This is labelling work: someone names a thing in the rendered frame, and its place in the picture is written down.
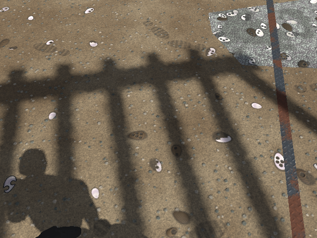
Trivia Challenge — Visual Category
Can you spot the robot left hand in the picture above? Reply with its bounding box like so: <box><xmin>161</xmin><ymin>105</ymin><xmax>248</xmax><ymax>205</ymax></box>
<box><xmin>36</xmin><ymin>226</ymin><xmax>81</xmax><ymax>238</ymax></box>

